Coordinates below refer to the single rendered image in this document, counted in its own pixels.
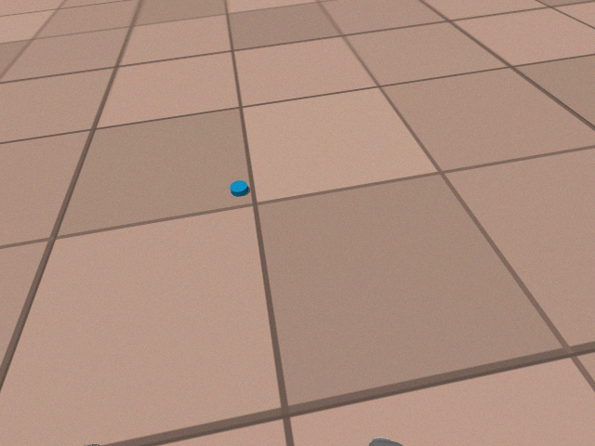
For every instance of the tin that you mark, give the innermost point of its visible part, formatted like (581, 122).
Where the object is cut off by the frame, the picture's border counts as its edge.
(239, 188)

